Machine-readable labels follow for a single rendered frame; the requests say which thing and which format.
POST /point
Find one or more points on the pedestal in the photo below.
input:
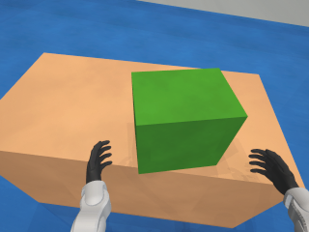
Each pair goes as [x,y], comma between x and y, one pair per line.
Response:
[52,118]

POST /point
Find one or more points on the robot right forearm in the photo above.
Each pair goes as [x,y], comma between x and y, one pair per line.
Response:
[296,200]

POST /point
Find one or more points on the robot left forearm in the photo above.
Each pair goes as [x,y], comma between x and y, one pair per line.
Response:
[95,207]

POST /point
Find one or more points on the right robot hand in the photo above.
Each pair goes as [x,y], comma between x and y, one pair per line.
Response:
[276,169]

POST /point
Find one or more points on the carton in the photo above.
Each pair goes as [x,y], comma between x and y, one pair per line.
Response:
[183,118]

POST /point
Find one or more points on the left robot hand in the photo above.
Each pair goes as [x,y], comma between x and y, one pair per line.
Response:
[94,165]

